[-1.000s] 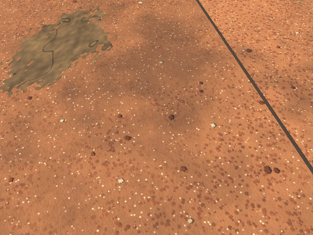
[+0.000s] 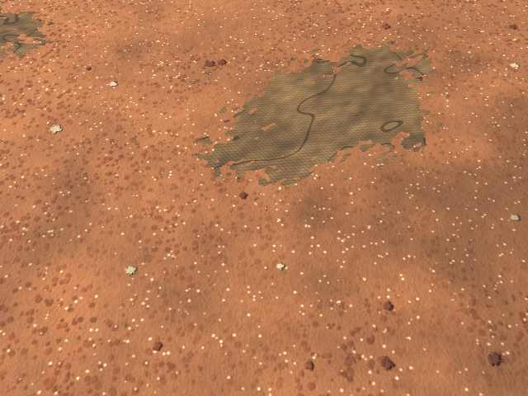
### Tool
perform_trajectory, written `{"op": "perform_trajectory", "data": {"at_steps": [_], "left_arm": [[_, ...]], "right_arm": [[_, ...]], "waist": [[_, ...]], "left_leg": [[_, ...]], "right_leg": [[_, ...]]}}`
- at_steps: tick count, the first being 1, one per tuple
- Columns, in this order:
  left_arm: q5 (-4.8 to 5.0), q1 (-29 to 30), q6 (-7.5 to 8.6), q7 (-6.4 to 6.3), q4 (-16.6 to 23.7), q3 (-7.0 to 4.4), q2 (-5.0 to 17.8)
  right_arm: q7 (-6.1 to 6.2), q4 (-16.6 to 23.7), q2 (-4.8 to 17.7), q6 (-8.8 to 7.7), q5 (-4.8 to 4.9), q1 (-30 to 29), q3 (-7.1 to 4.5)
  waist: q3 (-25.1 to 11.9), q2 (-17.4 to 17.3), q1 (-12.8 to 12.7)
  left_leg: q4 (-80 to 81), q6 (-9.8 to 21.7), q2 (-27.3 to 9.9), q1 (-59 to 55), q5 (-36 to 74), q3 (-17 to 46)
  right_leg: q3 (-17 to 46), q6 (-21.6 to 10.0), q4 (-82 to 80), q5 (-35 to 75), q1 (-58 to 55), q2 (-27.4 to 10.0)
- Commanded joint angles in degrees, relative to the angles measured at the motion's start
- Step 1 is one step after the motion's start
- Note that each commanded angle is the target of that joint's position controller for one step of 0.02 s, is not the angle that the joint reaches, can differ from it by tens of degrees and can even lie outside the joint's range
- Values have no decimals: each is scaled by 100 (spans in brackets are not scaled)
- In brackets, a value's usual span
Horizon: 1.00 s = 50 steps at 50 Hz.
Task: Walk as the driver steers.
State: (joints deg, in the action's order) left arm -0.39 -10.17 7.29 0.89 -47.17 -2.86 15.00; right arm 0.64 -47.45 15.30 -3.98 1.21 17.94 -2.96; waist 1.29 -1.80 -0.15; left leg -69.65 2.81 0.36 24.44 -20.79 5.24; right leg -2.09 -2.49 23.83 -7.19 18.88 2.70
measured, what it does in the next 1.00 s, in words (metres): walks ahead, turning right: left foot, then right foot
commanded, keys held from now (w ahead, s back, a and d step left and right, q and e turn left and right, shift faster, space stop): w+e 0.92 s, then w+q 0.08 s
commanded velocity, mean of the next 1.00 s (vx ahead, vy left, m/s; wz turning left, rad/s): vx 0.50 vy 0.00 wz -0.39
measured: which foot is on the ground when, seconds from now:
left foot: up 0.00-0.28, down 0.30-0.82, up 0.84-1.00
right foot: down 0.00-0.30, up 0.32-0.82, down 0.84-1.00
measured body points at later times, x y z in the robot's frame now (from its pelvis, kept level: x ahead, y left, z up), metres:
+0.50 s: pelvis +0.25 +0.05 +0.01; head +0.27 +0.06 +0.46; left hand +0.40 +0.30 -0.12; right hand +0.29 -0.24 -0.10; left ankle +0.27 +0.15 -0.74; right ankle +0.22 -0.11 -0.65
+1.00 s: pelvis +0.48 -0.10 +0.00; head +0.50 -0.13 +0.45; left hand +0.72 +0.08 -0.10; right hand +0.45 -0.40 -0.11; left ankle +0.52 +0.08 -0.64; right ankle +0.48 -0.17 -0.74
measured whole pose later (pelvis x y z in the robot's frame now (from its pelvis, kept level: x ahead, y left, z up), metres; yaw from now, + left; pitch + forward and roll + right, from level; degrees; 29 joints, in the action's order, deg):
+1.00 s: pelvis +0.48 -0.10 +0.00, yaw -29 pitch +2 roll +0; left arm 0.3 -13.8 3.0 2.3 -39.8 -3.8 15.6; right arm 0.2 -43.6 16.9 -6.7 0.5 12.1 -3.0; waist 2.6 -1.5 0.1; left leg -68.0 -0.1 -6.0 30.0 -18.4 2.3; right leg -0.6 -6.1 26.5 -9.8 18.3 5.9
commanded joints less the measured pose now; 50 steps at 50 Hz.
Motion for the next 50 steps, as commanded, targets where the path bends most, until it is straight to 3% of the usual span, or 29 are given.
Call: {"op": "perform_trajectory", "data": {"at_steps": [1, 5, 8, 11, 13, 14, 15, 16, 17, 18, 19, 20, 21, 23, 25, 29, 33, 37, 39, 40, 41, 42, 43, 44, 45, 46, 47, 48, 50], "left_arm": [[15, -308, 38, 51, 84, -75, 438], [140, -479, -21, -9, 29, -175, 816], [195, -770, -96, -38, -31, -220, 1014], [250, -1077, -164, -49, -118, -207, 1008], [245, -1068, -224, -82, -109, -202, 1012], [214, -1086, -248, -96, -95, -165, 903], [163, -1013, -245, -98, -25, -82, 647], [17, -1024, -218, -100, 154, 71, 146], [242, -1579, -128, -110, 357, 93, 70], [334, -1447, -144, -141, 224, -52, 664], [327, -1102, -184, -137, 264, -116, 800], [280, -1036, -245, -145, 230, -120, 682], [220, -936, -298, -136, 274, -142, 616], [210, -856, -401, -72, 354, -134, 424], [194, -711, -456, -41, 478, -127, 321], [178, -143, -476, 33, 773, -92, 225], [150, 701, -455, 193, 1123, -30, 162], [183, 1152, -464, 318, 1459, -48, 257], [167, 926, -492, 334, 1511, -140, 428], [171, 433, -510, 317, 1423, -243, 603], [183, -507, -523, 262, 1180, -424, 899], [179, -1435, -583, 125, 958, -634, 1400], [184, -1150, -528, 88, 1036, -670, 2026], [145, -1413, -448, 110, 1167, -542, 1567], [110, -1223, -375, 136, 1075, -442, 1229], [156, -859, -345, 136, 1116, -381, 1043], [127, -414, -344, 124, 1179, -298, 779], [53, -177, -326, 113, 1256, -222, 571], [29, -155, -245, 108, 1152, -213, 582]], "right_arm": [[-28, 446, 161, -95, -51, 144, -38], [-38, 772, 38, -175, -170, -698, 95], [-94, 897, 163, -232, -92, -1274, 113], [-127, 1059, 392, -283, -24, -1620, 57], [-127, 1036, 557, -322, -21, -1442, -28], [-100, 921, 655, -326, -30, -1068, -98], [-49, 801, 884, -339, -80, -391, -206], [-1, 692, 1342, -304, -154, 590, -325], [-58, 597, 1569, -237, -219, 749, -381], [-96, 675, 1006, -272, -162, 468, -261], [-112, 716, 677, -291, -115, 170, -167], [-139, 743, 509, -300, -128, -205, -109], [-150, 721, 386, -296, -140, -438, -88], [-143, 630, 380, -336, -181, -530, -116], [-112, 509, 488, -372, -187, -404, -177], [-28, 316, 682, -319, -187, -245, -249], [23, 190, 898, -241, -124, -32, -300], [24, 50, 1068, -106, -23, 179, -352], [50, 75, 1261, -35, 6, 107, -398], [70, 93, 1347, 13, 18, 70, -421], [93, 128, 1331, 48, 38, -4, -403], [111, 255, 1129, 9, -78, 74, -315], [18, 613, 234, -167, -257, 605, -40], [-59, 703, 733, -408, -35, -27, -101], [-83, 874, 940, -485, 146, -522, -164], [-41, 857, 874, -515, 60, -559, -133], [-1, 703, 874, -478, -64, -415, -160], [-15, 616, 887, -383, -91, -198, -188], [-36, 513, 732, -210, -105, -4, -177]], "waist": [[-273, 536, 105], [-71, 472, -11], [-63, 591, -200], [-94, 692, -248], [-166, 719, -38], [-303, 709, 146], [-624, 555, 489], [-1400, -539, 811], [-1677, -2129, 483], [-1107, -1159, 510], [-638, -732, 450], [-457, -406, 265], [-263, -434, 143], [-144, -491, 24], [-117, -299, 5], [36, -158, 112], [284, -102, 390], [409, -152, 429], [106, -364, 184], [-218, -442, -121], [-707, -331, -639], [-1227, 271, -999], [-1722, 1726, -169], [-2346, 1074, -674], [-1479, 783, -661], [-981, 357, -381], [-728, 202, -99], [-664, 315, 97], [-612, 375, 210]], "left_leg": [[342, -2, -611, 1032, 252, 46], [2150, -202, -616, 856, 920, -239], [3180, -339, -336, 312, 1754, -358], [3766, -316, -213, -31, 1889, -268], [4163, -218, -161, -612, 1756, -287], [4298, -135, -156, -1198, 1577, -340], [4395, 68, -552, -2158, 1383, -7], [4499, 411, -1801, -3501, 1170, 1227], [5246, 1127, -2674, -4188, -122, 3500], [5420, 1043, -2453, -3659, -642, 3362], [5434, 842, -2214, -3131, -272, 2449], [5560, 732, -1924, -2650, 401, 1785], [5705, 697, -1735, -2330, 872, 1291], [5939, 664, -1527, -1919, 1697, 554], [6014, 742, -1541, -1931, 2387, 110], [6115, 741, -1549, -2094, 2663, -574], [6111, 631, -1595, -2246, 2524, -1115], [5737, 467, -1774, -2823, 3071, -1418], [5024, 353, -1758, -2926, 4956, -1631], [4257, 291, -1693, -2885, 5854, -1739], [3047, 131, -1485, -2441, 5980, -1891], [1243, -146, -1235, -932, 4161, -1872], [-708, -461, -52, 1576, -1233, -1203], [-1266, -356, -26, 2123, -1281, 49], [-1119, -236, -267, 2546, -675, 22], [-617, -174, -519, 2294, -156, -8], [-161, -206, -760, 1835, 181, -62], [75, -223, -922, 1396, 408, -39], [313, -329, -964, 1058, 639, -165]], "right_leg": [[1935, -1212, -1446, 213, -968, -1480], [1453, -1267, -1648, 518, -535, -1335], [1275, -1085, -1491, 493, -369, -1216], [1593, -916, -1183, 70, -608, -1363], [1763, -722, -806, -324, -625, -1338], [1731, -595, -434, -367, -489, -1174], [1504, -382, 527, -364, -40, -820], [876, -96, 2552, -1674, 911, -302], [698, -36, 3984, -2703, 2484, 0], [1085, -31, 4711, -2266, 2828, -348], [1067, -53, 4804, -1724, 2895, -493], [1016, 17, 4701, -1277, 2641, -677], [990, 59, 4480, -996, 2542, -808], [864, 125, 4365, -623, 2223, -935], [868, 183, 4221, -325, 2350, -953], [801, 233, 3094, 478, 2527, -925], [345, 115, 2025, 979, 2322, -863], [-4, -161, 1502, 300, 2215, -732], [-359, -392, 1420, -284, 1481, -366], [-518, -537, 1353, -495, 780, -100], [-558, -752, 950, -165, -570, 179], [560, -1069, 810, -47, -2411, -422], [3953, -2070, 152, -971, -4060, -1913], [5055, -2197, -677, -1499, -4219, -2228], [4162, -1885, -729, -968, -3670, -2061], [3387, -1669, -695, -375, -2755, -1782], [2690, -1470, -714, 278, -1957, -1582], [2289, -1387, -847, 782, -1461, -1422], [1850, -1405, -1065, 1531, -976, -1345]]}}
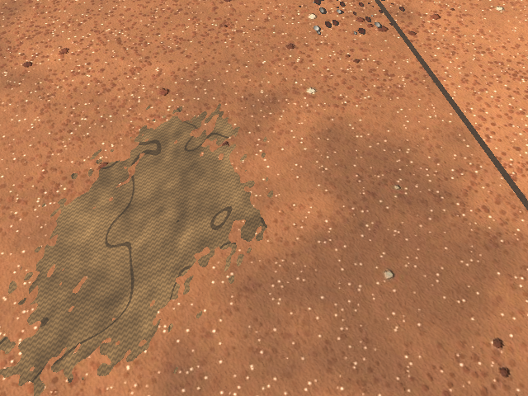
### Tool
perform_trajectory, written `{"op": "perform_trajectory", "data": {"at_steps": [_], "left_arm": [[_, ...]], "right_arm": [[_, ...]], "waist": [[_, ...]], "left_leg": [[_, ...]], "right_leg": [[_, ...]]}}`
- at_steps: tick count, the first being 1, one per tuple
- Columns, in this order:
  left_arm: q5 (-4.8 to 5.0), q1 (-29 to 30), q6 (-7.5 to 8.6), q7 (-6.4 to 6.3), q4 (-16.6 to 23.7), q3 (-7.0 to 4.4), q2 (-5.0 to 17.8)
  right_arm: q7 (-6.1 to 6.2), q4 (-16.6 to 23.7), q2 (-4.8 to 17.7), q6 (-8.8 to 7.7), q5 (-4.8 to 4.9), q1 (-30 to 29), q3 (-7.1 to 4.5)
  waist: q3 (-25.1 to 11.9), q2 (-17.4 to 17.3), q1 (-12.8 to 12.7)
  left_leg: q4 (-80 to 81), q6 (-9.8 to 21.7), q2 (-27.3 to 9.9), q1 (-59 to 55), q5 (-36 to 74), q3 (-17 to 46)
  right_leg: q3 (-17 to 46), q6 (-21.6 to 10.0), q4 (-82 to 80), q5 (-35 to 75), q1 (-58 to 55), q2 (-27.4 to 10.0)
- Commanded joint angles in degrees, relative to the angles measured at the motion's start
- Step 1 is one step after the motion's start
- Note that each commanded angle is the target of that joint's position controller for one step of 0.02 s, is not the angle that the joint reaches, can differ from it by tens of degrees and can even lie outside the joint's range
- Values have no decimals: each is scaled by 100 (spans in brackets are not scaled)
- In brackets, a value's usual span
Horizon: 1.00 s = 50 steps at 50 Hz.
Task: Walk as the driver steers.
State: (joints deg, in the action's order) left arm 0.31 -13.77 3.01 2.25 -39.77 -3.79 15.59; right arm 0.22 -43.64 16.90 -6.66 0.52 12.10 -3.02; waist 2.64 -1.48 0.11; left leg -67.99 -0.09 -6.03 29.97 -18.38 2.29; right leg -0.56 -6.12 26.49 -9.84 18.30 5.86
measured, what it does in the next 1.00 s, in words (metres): walks ahead, turning left: left foot, then right foot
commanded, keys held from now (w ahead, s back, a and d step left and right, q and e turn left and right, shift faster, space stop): w+q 0.62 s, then q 0.32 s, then e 0.06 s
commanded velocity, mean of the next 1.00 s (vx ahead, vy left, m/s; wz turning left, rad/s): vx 0.40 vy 0.00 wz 0.39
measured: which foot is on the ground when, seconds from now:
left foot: up 0.00-0.40, down 0.42-0.84, up 0.86-1.00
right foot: down 0.00-0.40, up 0.42-0.82, down 0.84-1.00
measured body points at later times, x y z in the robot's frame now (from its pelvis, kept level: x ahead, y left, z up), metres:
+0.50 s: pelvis +0.29 +0.07 -0.01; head +0.33 +0.07 +0.43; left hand +0.31 +0.35 -0.13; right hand +0.50 -0.16 -0.11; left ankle +0.36 +0.15 -0.74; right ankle +0.13 -0.08 -0.63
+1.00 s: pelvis +0.52 +0.07 -0.01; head +0.56 +0.08 +0.44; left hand +0.57 +0.38 -0.09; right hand +0.76 -0.13 -0.12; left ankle +0.41 +0.16 -0.65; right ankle +0.65 +0.02 -0.74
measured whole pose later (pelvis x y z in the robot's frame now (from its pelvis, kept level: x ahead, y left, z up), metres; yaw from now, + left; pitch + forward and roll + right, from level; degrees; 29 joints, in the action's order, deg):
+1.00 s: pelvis +0.52 +0.07 -0.01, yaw +29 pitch +2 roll +0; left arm -1.6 -5.3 2.4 -0.7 -37.9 -1.7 13.7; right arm 1.9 -37.6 18.7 2.6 0.9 14.5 -3.9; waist 2.5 -1.9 0.8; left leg -68.8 -3.4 2.9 28.5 -29.1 4.5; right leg -0.6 -1.5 28.2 -6.2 24.2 0.6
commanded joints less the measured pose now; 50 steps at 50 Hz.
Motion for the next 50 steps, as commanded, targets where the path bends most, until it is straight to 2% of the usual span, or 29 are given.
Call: {"op": "perform_trajectory", "data": {"at_steps": [1, 4, 9, 15, 18, 19, 20, 21, 22, 23, 24, 25, 26, 27, 29, 31, 34, 36, 38, 41, 42, 43, 44, 45, 46, 47, 48, 49, 50], "left_arm": [[-35, 116, 226, -35, 314, -127, 587], [-49, -168, 272, -108, 62, -133, 678], [-62, -373, 279, -199, -181, -109, 769], [-39, -635, 132, -257, -498, -131, 822], [-28, -443, 13, -354, -434, -173, 1026], [-32, -393, -33, -396, -406, -184, 1106], [-12, -264, -60, -427, -366, -177, 1137], [-83, -280, 11, -453, -231, -94, 991], [-232, -1038, 193, -288, -49, 173, 136], [-60, -528, 414, -162, -63, 95, 689], [152, 46, 531, -101, 182, 52, 863], [94, 263, 582, -114, 257, 90, 786], [-34, 342, 568, -149, 254, 49, 795], [-89, 217, 500, -158, 276, 13, 810], [-131, -12, 360, -196, 266, 24, 687], [-153, 182, 277, -248, 333, 80, 538], [-177, 834, 277, -268, 459, 150, 363], [-107, 1111, 291, -237, 524, 126, 405], [-67, 1211, 285, -214, 566, 65, 526], [-102, 788, 346, -194, 467, -72, 729], [-179, 471, 378, -223, 426, -122, 870], [-276, -27, 356, -294, 448, -176, 1194], [-318, -154, 242, -271, 354, -195, 1291], [-142, 114, 147, -279, 467, -175, 991], [-112, 305, 67, -327, 579, -76, 636], [-145, 541, -26, -345, 585, -15, 534], [-154, 701, -75, -340, 553, 16, 531], [-202, 792, -97, -331, 487, 14, 604], [-225, 840, -87, -309, 425, 20, 588]], "right_arm": [[14, 131, 507, 123, -43, 543, -156], [31, 270, 382, 198, -30, 43, -109], [-121, 421, 240, 126, 62, -670, -43], [-372, 818, 136, 85, 81, -1260, 16], [-441, 919, 290, 115, 46, -935, -56], [-426, 860, 463, 140, 37, -464, -143], [-375, 695, 735, 147, 41, 388, -284], [-271, 567, 1198, 193, 12, 1289, -428], [-257, 583, 1580, 156, 31, 1297, -481], [-215, 561, 1037, 180, 58, 1561, -375], [-171, 610, 854, 198, 28, 1260, -321], [-161, 715, 776, 220, 39, 848, -293], [-160, 821, 671, 241, 29, 507, -256], [-145, 915, 589, 249, -32, 334, -213], [-115, 937, 626, 245, -10, 170, -225], [-54, 884, 778, 241, 5, 212, -265], [52, 764, 920, 355, 49, 365, -321], [96, 653, 934, 465, 78, 647, -333], [132, 629, 881, 553, 101, 709, -329], [194, 788, 758, 623, 85, 347, -312], [188, 885, 559, 608, 56, 286, -258], [185, 1038, 211, 588, -66, 382, -134], [121, 1016, 160, 552, 24, 1622, -73], [104, 776, 776, 607, 66, 1764, -199], [126, 828, 1044, 717, 93, 1071, -299], [173, 887, 1010, 839, 87, 726, -321], [213, 965, 923, 927, 44, 504, -312], [209, 977, 686, 972, 29, 536, -253], [208, 948, 449, 970, -3, 641, -183]], "waist": [[-658, 351, 183], [-346, 388, 7], [-72, 413, -361], [177, 335, -551], [-267, 616, -244], [-591, 726, 27], [-1020, 639, 514], [-1658, 62, 893], [-2268, -1379, 225], [-2606, -791, 711], [-1682, -499, 713], [-1152, 178, 472], [-753, 425, 248], [-644, 312, 36], [-514, 63, -168], [-388, -29, -150], [-350, -233, 93], [-594, -383, 268], [-700, -492, 265], [-811, -627, -101], [-1093, -471, -237], [-1768, 429, -339], [-2576, 2025, 195], [-2431, 1429, 136], [-1754, 946, -95], [-1359, 617, -75], [-961, 652, -52], [-739, 775, 60], [-698, 860, 139]], "left_leg": [[300, -88, -321, 531, 582, 87], [1049, -146, -325, 1000, 1491, 65], [2665, 58, -46, 1003, 2892, -32], [3399, 313, 247, 1596, 2140, -168], [3401, 578, 701, 746, 1210, -714], [3377, 711, 919, 82, 974, -845], [3758, 921, 1065, -1181, 1334, -790], [3863, 1326, 193, -3014, 1729, 522], [4141, 2515, -1253, -5171, 1194, 3732], [4713, 2467, -1239, -5510, 564, 4309], [4868, 2140, -1064, -4860, 676, 3423], [4965, 1951, -837, -3925, 1143, 2827], [5094, 1856, -634, -3115, 1775, 2418], [5260, 1853, -481, -2572, 2131, 2167], [5445, 1879, -320, -1926, 2501, 1855], [5509, 1805, -122, -1387, 2719, 1440], [5104, 1361, 363, -962, 3482, 881], [4808, 1134, 399, -1190, 3281, 1036], [4466, 998, 310, -1534, 2899, 1439], [3653, 724, 302, -1894, 2564, 1948], [2966, 501, 584, -1710, 2247, 1794], [1429, 204, 1039, -903, 238, 1201], [87, -47, 1486, 355, -2588, 901], [-621, -230, 931, 690, -2044, 886], [-846, -356, 768, 896, -1553, 639], [-775, -411, 623, 875, -1199, 482], [-601, -429, 554, 716, -1038, 441], [-348, -421, 575, 285, -917, 327], [74, -404, 621, -79, -854, 220]], "right_leg": [[1427, -1029, -1413, 2080, -790, -1625], [876, -829, -1601, 2326, -847, -1520], [301, -344, -1828, 1810, -1286, -1482], [5, -320, -1404, 2645, -2610, -1937], [-258, -167, -443, 5266, -2776, -1927], [-336, -107, 251, 6144, -2713, -1881], [-497, 40, 1395, 6104, -2229, -1713], [-606, 245, 3164, 4242, -868, -1452], [-90, 635, 5209, -1897, 1823, -105], [854, 549, 5702, -2167, 2528, -248], [861, 467, 5468, -1653, 2933, -571], [755, 450, 4925, -1261, 2760, -812], [654, 525, 4434, -1097, 2466, -946], [657, 596, 4214, -993, 2090, -1049], [515, 801, 3683, -921, 1810, -1113], [346, 991, 2963, -518, 1635, -1056], [158, 1073, 1513, 785, 1012, -657], [164, 1066, 904, 1363, 732, -367], [357, 998, 484, 1269, 640, -274], [510, 718, -173, 1337, 149, -384], [651, 494, -348, 2042, -599, -776], [1664, 64, -47, 4034, -2003, -2017], [3604, -1137, -6, 4577, -3326, -3417], [3824, -1162, -198, 2874, -2893, -3347], [2905, -868, -328, 1918, -2344, -2875], [2349, -667, -503, 1264, -1707, -2527], [2044, -637, -680, 1021, -1039, -2252], [1646, -597, -875, 1051, -428, -1974], [1333, -589, -958, 1227, -140, -1768]]}}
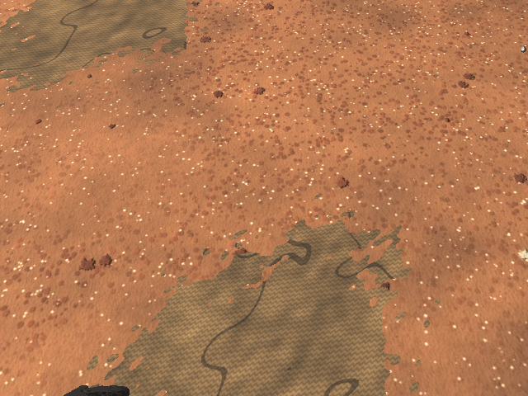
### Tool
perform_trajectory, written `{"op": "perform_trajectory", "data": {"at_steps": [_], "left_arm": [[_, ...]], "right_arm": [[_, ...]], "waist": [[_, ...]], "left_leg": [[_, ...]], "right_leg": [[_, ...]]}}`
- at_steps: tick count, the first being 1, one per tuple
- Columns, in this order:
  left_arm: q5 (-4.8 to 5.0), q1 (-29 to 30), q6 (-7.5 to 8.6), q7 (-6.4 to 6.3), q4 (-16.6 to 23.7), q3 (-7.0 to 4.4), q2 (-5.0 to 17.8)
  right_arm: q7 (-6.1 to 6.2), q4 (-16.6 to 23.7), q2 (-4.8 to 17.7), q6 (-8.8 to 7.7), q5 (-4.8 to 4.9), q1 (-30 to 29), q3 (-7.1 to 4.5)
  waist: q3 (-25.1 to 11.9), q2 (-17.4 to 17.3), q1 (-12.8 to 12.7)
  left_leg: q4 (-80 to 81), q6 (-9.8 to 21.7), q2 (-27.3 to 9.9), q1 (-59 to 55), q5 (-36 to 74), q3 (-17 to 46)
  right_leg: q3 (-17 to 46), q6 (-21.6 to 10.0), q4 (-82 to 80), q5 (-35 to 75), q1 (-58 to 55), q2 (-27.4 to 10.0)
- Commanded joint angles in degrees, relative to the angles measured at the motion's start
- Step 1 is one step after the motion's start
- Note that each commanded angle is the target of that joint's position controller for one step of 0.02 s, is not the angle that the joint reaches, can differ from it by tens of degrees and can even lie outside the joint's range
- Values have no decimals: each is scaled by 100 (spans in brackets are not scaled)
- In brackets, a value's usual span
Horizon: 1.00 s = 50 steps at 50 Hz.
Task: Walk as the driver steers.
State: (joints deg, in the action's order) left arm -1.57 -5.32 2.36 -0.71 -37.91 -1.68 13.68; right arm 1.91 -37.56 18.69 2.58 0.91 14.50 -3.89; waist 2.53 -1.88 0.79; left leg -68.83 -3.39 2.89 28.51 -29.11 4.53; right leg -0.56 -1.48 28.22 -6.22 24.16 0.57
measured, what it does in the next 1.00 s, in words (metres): steps on the spot, turning right: left foot, then right foot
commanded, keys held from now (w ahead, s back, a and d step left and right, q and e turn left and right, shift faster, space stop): e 0.84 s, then no key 0.04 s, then q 0.12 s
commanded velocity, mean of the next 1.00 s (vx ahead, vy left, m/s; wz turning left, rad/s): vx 0.03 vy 0.00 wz -0.34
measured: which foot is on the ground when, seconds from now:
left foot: up 0.00-0.16, down 0.18-0.48, up 0.50-0.98, down 1.00-1.00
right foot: down 0.00-0.22, up 0.24-0.46, down 0.48-1.00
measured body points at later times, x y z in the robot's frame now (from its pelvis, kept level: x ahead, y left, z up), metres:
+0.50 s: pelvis +0.04 -0.03 -0.01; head +0.06 -0.05 +0.44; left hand +0.23 +0.23 -0.09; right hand +0.14 -0.33 -0.11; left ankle +0.04 +0.14 -0.72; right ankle +0.03 -0.11 -0.73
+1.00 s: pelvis +0.05 -0.02 +0.00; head +0.06 -0.03 +0.45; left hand +0.31 +0.15 -0.08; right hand +0.07 -0.34 -0.09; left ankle +0.11 +0.10 -0.73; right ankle +0.03 -0.11 -0.73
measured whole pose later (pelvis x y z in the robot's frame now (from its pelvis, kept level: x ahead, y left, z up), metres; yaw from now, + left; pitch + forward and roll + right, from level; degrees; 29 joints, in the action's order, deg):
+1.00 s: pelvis +0.05 -0.02 +0.00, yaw -25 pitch +1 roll +0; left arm -0.3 -8.6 -2.6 -1.1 -36.2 -3.0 16.1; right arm 0.7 -41.1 16.1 -1.0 -0.1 9.3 -4.3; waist 1.1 0.1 -0.2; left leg -31.4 -3.0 0.4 17.0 -13.3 4.0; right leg 10.8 -3.0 29.8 -12.2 17.7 7.9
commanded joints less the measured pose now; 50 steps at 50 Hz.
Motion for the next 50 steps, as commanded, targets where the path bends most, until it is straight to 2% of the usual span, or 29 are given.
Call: {"op": "perform_trajectory", "data": {"at_steps": [1, 3, 5, 7, 8, 9, 10, 11, 12, 13, 15, 17, 18, 20, 23, 24, 25, 26, 27, 29, 30, 32, 37, 41, 44, 46, 48, 49, 50], "left_arm": [[-28, 62, -3, 20, 178, -161, 685], [39, 108, 23, 95, 72, -134, 598], [129, -44, -19, 139, -18, -196, 789], [208, -31, -94, 153, -13, -238, 975], [244, -99, -119, 147, -29, -228, 959], [248, -214, -112, 149, -52, -199, 881], [185, -214, -88, 169, 3, -155, 733], [243, -319, -74, 157, 85, -154, 575], [215, -259, -82, 127, 29, -206, 761], [220, -273, -111, 117, 30, -289, 873], [203, -382, -237, 94, 33, -363, 893], [253, -489, -330, 120, 68, -324, 652], [271, -481, -354, 144, 101, -297, 571], [298, -418, -382, 216, 200, -297, 583], [269, -786, -415, 271, 165, -390, 681], [219, -895, -404, 212, 197, -483, 934], [168, -992, -383, 112, 365, -683, 1849], [-44, -1308, -269, 189, 407, -596, 1715], [-63, -1161, -160, 214, 412, -542, 1571], [172, -670, -136, 121, 448, -473, 1316], [241, -497, -180, 65, 471, -439, 1265], [212, -468, -254, -8, 500, -414, 1222], [220, -547, -342, -132, 538, -452, 1277], [198, -443, -401, -143, 608, -493, 1327], [174, -365, -433, -104, 640, -486, 1295], [139, -313, -447, -71, 625, -414, 1151], [124, -221, -449, -46, 566, -282, 880], [124, -184, -439, -31, 506, -188, 667], [77, -510, -392, -9, 346, -138, 523]], "right_arm": [[35, 290, 69, 13, -81, 506, -25], [7, 230, -164, -72, -181, 417, 86], [-18, 203, -31, -106, -160, 241, 61], [-38, 163, 95, -101, -131, 241, 6], [-40, 182, 153, -102, -148, 182, -17], [-17, 280, 335, -112, -211, 116, -52], [33, 386, 621, -110, -290, 197, -104], [27, 214, 891, -81, -276, 109, -227], [16, 346, 635, -113, -273, -155, -178], [42, 393, 577, -155, -265, -329, -181], [85, 415, 544, -266, -180, -381, -192], [97, 384, 522, -296, -97, -487, -211], [93, 387, 550, -273, -79, -569, -237], [90, 357, 623, -196, -53, -607, -286], [91, 266, 594, -156, 70, -598, -298], [68, 153, 422, -182, 14, -255, -273], [42, 423, -1, -206, -304, -245, -124], [79, 583, 150, -257, -240, -912, -139], [99, 550, 351, -253, -120, -1025, -195], [181, 357, 418, -212, -149, -932, -242], [203, 335, 450, -196, -159, -864, -267], [159, 258, 326, -204, -118, -718, -248], [123, 235, 204, -240, -103, -914, -199], [62, 214, 221, -304, -84, -1013, -204], [1, 158, 260, -377, -61, -924, -207], [-53, 106, 255, -412, -54, -802, -184], [-127, 58, 111, -445, -69, -662, -122], [-178, -4, -56, -474, -110, -527, -61], [-204, 5, -36, -488, -199, -593, -31]], "waist": [[-764, 926, 153], [-954, 980, 122], [-1054, 1094, -11], [-907, 1025, 85], [-770, 989, 109], [-735, 836, 93], [-772, 326, 78], [-630, -995, -163], [-421, -1131, -50], [-339, -1204, -41], [-342, -995, 10], [-426, -686, -57], [-500, -669, -47], [-640, -802, 22], [-749, -667, -182], [-766, 7, -149], [-774, 2015, 19], [-1187, 1690, -517], [-1013, 1053, -456], [-818, 531, -238], [-802, 595, -128], [-893, 746, -53], [-840, 816, -166], [-665, 974, -217], [-727, 1033, -253], [-862, 1042, -281], [-900, 964, -173], [-881, 893, -33], [-822, 700, -123]], "left_leg": [[727, -65, -276, -271, 203, -81], [1959, -25, -385, -854, 356, -185], [2799, -9, -324, -1161, 823, -250], [3808, 125, -181, -1671, 1599, -386], [4239, 258, -155, -1928, 1795, -393], [4328, 449, -466, -2274, 1956, -98], [4420, 734, -1168, -2548, 2186, 469], [4709, 1115, -1544, -1889, 1524, 787], [5049, 1283, -1729, -1570, 1459, 994], [5012, 1365, -1901, -1563, 1835, 1059], [4836, 1569, -2233, -1826, 3402, 1089], [4600, 1527, -2180, -2062, 4311, 719], [4524, 1456, -2085, -2067, 4448, 499], [4381, 1370, -1995, -2104, 4465, 231], [3753, 990, -1778, -1779, 3607, -225], [2925, 572, -1441, -1228, 2585, -657], [1023, -135, -597, 543, -405, -1148], [26, -126, -221, 1008, -1272, -125], [-406, -58, -335, 1161, -961, 90], [-192, -18, -500, 1271, -57, 145], [-30, -48, -520, 1054, 248, 166], [59, -115, -356, 782, 652, 81], [1299, -230, -231, 706, 992, 151], [2070, -211, -149, 273, 989, 212], [2476, -141, -157, -118, 893, 171], [2742, -81, -257, -492, 874, 46], [3510, 23, -359, -1132, 1236, -46], [4379, 113, -378, -1706, 1910, -99], [4772, 222, -516, -2112, 2550, 108]], "right_leg": [[1102, -1077, -1112, 1199, -623, -1125], [943, -1130, -1012, 1677, -662, -1053], [1150, -1198, -919, 1274, -884, -1105], [1352, -1098, -865, 243, -678, -1068], [1452, -929, -859, -262, -452, -977], [1523, -644, -787, -804, -106, -877], [1333, -345, -303, -1316, 306, -598], [352, -60, 240, -1683, 324, 57], [122, 108, 854, -1596, 230, 155], [20, 149, 1473, -1728, 369, 143], [159, 236, 2521, -2338, 783, -41], [153, 294, 2589, -2405, 855, -196], [42, 307, 2359, -2237, 671, -214], [-198, 300, 1804, -1850, 283, -143], [-500, 61, 262, -547, -754, 176], [139, -156, -273, 621, -1403, -37], [2564, -1032, -454, 3186, -2348, -1710], [3418, -1971, -713, 3360, -2243, -2293], [2987, -1899, -683, 3017, -2211, -2080], [2347, -1344, -578, 2355, -2094, -1567], [2164, -1219, -622, 2230, -1899, -1387], [2024, -1163, -704, 2085, -1782, -1170], [2260, -1129, -815, 968, -1867, -1029], [2628, -1119, -908, -57, -1443, -906], [2787, -1135, -804, -15, -1364, -907], [2740, -1136, -655, 379, -1391, -961], [2604, -1033, -519, 545, -1242, -892], [2425, -860, -486, 375, -1045, -753], [2199, -593, -473, -62, -884, -564]]}}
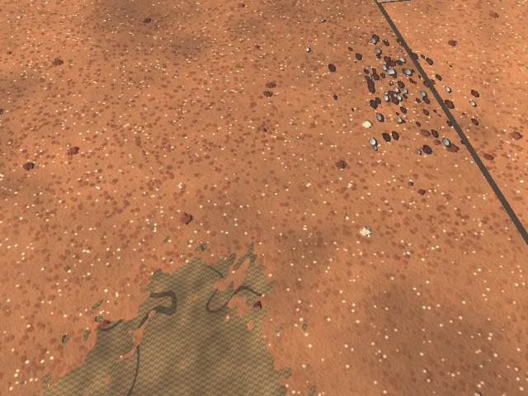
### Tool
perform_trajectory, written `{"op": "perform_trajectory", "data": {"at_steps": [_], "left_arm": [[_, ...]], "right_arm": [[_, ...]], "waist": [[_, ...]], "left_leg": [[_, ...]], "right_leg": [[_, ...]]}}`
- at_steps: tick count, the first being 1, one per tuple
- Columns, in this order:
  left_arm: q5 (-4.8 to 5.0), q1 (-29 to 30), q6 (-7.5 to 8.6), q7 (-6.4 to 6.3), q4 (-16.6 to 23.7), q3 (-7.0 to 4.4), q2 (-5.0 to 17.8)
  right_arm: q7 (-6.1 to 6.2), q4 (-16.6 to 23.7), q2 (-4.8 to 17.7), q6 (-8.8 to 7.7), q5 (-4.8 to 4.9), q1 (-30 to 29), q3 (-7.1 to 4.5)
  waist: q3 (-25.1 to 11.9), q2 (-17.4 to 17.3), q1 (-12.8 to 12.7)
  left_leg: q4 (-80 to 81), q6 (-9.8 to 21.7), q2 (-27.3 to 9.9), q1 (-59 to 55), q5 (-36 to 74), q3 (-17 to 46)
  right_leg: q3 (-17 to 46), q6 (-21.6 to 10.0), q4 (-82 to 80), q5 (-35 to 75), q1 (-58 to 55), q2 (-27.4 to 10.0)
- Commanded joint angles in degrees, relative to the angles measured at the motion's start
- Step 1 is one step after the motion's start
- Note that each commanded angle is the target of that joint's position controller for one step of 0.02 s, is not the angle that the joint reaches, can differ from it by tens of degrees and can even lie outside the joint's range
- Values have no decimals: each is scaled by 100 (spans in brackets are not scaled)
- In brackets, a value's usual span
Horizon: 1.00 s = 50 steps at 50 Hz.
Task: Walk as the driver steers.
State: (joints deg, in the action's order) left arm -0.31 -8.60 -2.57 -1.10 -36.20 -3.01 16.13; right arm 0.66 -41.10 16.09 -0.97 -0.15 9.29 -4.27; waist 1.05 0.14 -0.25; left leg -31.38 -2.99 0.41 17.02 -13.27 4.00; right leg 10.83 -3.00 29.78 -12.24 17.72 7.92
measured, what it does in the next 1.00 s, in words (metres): steps to the left, turning left: left foot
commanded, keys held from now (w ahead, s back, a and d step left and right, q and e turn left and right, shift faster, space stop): q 0.70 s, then w+q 0.04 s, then w+e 0.26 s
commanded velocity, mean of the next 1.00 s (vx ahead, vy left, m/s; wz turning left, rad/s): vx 0.07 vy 0.00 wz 0.32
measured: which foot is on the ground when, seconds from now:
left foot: down 0.00-0.34, up 0.36-0.62, down 0.64-1.00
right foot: down 0.00-0.64, up 0.66-1.00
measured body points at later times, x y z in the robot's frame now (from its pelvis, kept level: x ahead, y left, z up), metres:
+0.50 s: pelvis +0.00 +0.03 +0.00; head +0.03 +0.03 +0.45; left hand +0.06 +0.33 -0.10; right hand +0.23 -0.22 -0.08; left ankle -0.05 +0.14 -0.67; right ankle +0.03 -0.09 -0.74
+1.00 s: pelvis +0.02 +0.10 +0.02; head +0.02 +0.12 +0.47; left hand +0.04 +0.41 -0.10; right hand +0.22 -0.11 -0.07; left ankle -0.05 +0.16 -0.74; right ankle +0.15 -0.03 -0.68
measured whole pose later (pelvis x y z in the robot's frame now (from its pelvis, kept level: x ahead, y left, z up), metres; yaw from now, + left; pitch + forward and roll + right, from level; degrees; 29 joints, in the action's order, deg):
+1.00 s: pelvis +0.02 +0.10 +0.02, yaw +22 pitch +2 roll -1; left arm 1.1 -12.1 1.5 0.5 -43.0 -4.4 17.8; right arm 0.5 -38.4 15.2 -3.0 -0.5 17.8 -1.9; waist -1.7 1.3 1.4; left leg -16.1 4.1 2.6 6.2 -11.7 1.5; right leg 1.5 2.1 45.8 -7.9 31.0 -3.0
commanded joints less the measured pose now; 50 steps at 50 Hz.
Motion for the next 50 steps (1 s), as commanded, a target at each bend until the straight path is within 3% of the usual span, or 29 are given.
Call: {"op": "perform_trajectory", "data": {"at_steps": [1, 2, 3, 4, 5, 7, 11, 14, 16, 17, 18, 19, 20, 21, 22, 24, 26, 29, 31, 32, 33, 34, 35, 37, 38, 40, 42, 50], "left_arm": [[-169, -483, 163, 43, 91, -11, 313], [-172, -796, 224, 70, 50, -45, 328], [-222, -482, 247, 47, 41, -76, 527], [-169, -122, 249, 23, 82, -137, 664], [-134, 54, 231, -16, 107, -158, 644], [-118, 74, 213, -50, 177, -161, 543], [-64, -26, 309, -42, 154, -208, 411], [-37, -120, 346, -2, 141, -282, 428], [-39, -193, 338, 10, 139, -356, 577], [-56, -301, 324, 5, 126, -393, 685], [-84, -362, 324, 1, 117, -424, 834], [-107, -281, 352, -39, 202, -399, 810], [-102, -282, 377, -80, 254, -352, 749], [-57, -93, 381, -116, 282, -328, 717], [-1, 73, 366, -122, 267, -334, 763], [-1, 83, 285, -134, 212, -365, 892], [-7, 104, 190, -127, 189, -390, 954], [93, -20, 136, -91, 105, -437, 1096], [205, -31, 159, -76, 40, -402, 992], [150, -333, 188, -50, -82, -351, 768], [-205, -333, 193, -19, 156, -202, 334], [-141, 375, 248, -64, 358, -254, 603], [6, 511, 234, -102, 341, -301, 753], [-7, 298, 238, -122, 142, -362, 831], [3, 185, 245, -86, 75, -362, 834], [72, 35, 322, 32, -64, -319, 708], [96, 164, 414, 81, -128, -280, 644], [171, 386, 548, 200, -110, -178, 558]], "right_arm": [[-65, 465, 583, -134, -154, -147, -28], [-58, 460, 694, -127, -203, -471, -14], [-69, 520, 530, -127, -130, -561, 1], [-73, 494, 554, -130, -88, -439, -5], [-63, 475, 736, -134, -50, -354, -44], [-17, 506, 864, -133, 15, -272, -73], [80, 670, 896, 5, 85, -146, -123], [102, 844, 894, 114, 122, -178, -161], [90, 959, 826, 156, 146, -188, -155], [76, 998, 755, 168, 147, -168, -135], [44, 1029, 672, 171, 130, -80, -115], [15, 1021, 800, 176, 114, -73, -172], [-7, 998, 985, 193, 124, -61, -265], [-22, 930, 942, 239, 154, 22, -279], [-31, 896, 756, 286, 168, 51, -215], [-57, 961, 520, 326, 162, -114, -104], [-135, 1090, 446, 327, 168, -233, -34], [-198, 1139, 643, 328, 189, -71, -92], [-170, 986, 717, 342, 130, 404, -175], [-110, 978, 962, 334, 94, 585, -266], [-8, 1186, 1757, 305, 60, 685, -425], [-86, 1287, 1732, 169, -181, 769, -369], [-124, 1228, 1546, 60, -229, 641, -318], [-55, 1096, 1141, 27, 78, 447, -225], [-18, 1087, 979, 35, 124, 361, -138], [32, 1026, 749, -17, 17, 440, -22], [47, 892, 753, -112, -46, 643, -11], [-7, 468, 1021, -324, -20, 942, -118]], "waist": [[-617, -142, -274], [-476, -854, -707], [-331, -855, -464], [-182, -812, -267], [-127, -818, -197], [-32, -970, -170], [-241, -779, -61], [-356, -429, -31], [-370, 125, 5], [-363, 523, -11], [-388, 1073, 7], [-447, 1294, -64], [-445, 810, -70], [-405, 380, 48], [-287, 289, 92], [-237, 497, -46], [-409, 757, -122], [-638, 942, -128], [-693, 753, 112], [-611, 114, 107], [-571, -1849, -77], [-874, -1495, 415], [-687, -951, 364], [-556, -545, 150], [-495, -685, 97], [-475, -915, 86], [-317, -840, 202], [219, -604, 435]], "left_leg": [[1060, 449, -864, -1116, 1861, 869], [975, 896, -1099, -538, 1703, 1101], [1191, 999, -979, -69, 656, 1199], [1255, 886, -815, 56, 111, 1173], [1265, 825, -774, 101, -19, 1227], [1247, 889, -839, 75, 157, 1488], [913, 1037, -786, -172, 695, 1795], [549, 980, -530, 15, 784, 1777], [4, 728, -134, 441, 425, 1351], [-506, 531, 148, 850, 21, 968], [-1203, 359, 386, 1232, -713, 531], [-2493, 210, 301, 1552, -2093, 271], [-3535, 87, 127, 1727, -2347, 290], [-3846, 20, -25, 1729, -2119, 320], [-3583, -24, -141, 1766, -1781, 227], [-3014, -112, -219, 1633, -1358, -136], [-2187, -95, -265, 1072, -1252, -397], [-1047, 32, -161, 495, -858, -679], [175, 296, 123, -325, 67, -905], [711, 525, -65, -990, 908, -313], [876, 1310, -1793, -1857, 3102, 2193], [1083, 2340, -2368, -1376, 3385, 2962], [1172, 2248, -2084, -1191, 2718, 2550], [1376, 1650, -1423, -1225, -79, 2092], [1574, 1573, -1286, -1124, -944, 1957], [1920, 1505, -1169, -1129, -1480, 1811], [2102, 1455, -1174, -1270, -1220, 1594], [2531, 1539, -1573, -1597, -828, 1087]], "right_leg": [[603, -147, -174, -253, -55, -924], [33, 129, -285, -755, -286, -555], [-81, 309, -354, -477, -618, -605], [-149, 335, -261, -336, -658, -569], [-233, 315, -135, -257, -644, -548], [-334, 303, -100, -203, -499, -562], [-576, 294, 29, -166, -357, -534], [-556, 187, -72, 31, -542, -650], [-177, -78, -438, 226, -815, -1040], [287, -385, -710, 423, -1064, -1478], [1037, -875, -1012, 966, -1265, -2240], [1563, -1415, -1107, 1797, -1295, -2961], [1537, -1613, -1075, 2337, -1191, -3173], [1080, -1443, -983, 2348, -1091, -2976], [584, -1199, -982, 2192, -1045, -2666], [-80, -1028, -994, 2253, -1071, -2295], [-551, -968, -909, 2332, -1004, -2166], [-688, -888, -665, 2286, -1120, -2361], [-998, -517, -123, 1587, -788, -2221], [-1439, -65, 704, 666, -110, -1901], [-1881, 614, 2659, -2381, 1736, -1120], [-876, 705, 3716, -2887, 2173, -707], [-650, 663, 4074, -2471, 2246, -829], [-588, 576, 3631, -1337, 2399, -1081], [-666, 592, 3510, -884, 2338, -1109], [-852, 613, 3280, -232, 2184, -1083], [-897, 589, 2706, 125, 2180, -1121], [-756, 468, 1403, 521, 2449, -1255]]}}
Keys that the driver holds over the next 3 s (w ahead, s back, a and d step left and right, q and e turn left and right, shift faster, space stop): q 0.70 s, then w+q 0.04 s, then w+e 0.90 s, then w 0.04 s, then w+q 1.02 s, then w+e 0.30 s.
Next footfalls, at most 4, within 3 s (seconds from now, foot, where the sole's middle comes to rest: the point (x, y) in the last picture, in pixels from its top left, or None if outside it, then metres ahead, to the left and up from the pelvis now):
0.64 left None -0.01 0.17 -0.77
1.28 right None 0.32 0.01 -0.77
1.76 left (192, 344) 0.62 0.23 -0.77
2.24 right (270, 262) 0.87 0.02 -0.77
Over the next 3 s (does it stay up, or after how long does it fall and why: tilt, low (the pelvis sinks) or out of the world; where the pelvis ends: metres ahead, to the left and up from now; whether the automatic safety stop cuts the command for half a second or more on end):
stays up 1.05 0.30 0.01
